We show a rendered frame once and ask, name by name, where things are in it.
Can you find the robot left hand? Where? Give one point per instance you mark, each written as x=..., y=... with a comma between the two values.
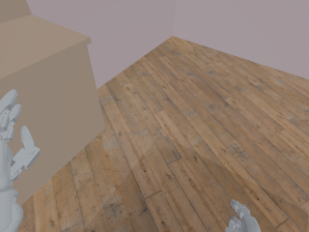
x=24, y=158

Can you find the robot right hand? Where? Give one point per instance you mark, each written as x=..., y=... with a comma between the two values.
x=247, y=222

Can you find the counter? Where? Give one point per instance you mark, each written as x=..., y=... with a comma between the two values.
x=50, y=68

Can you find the left robot forearm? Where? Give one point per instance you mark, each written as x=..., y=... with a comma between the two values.
x=11, y=213

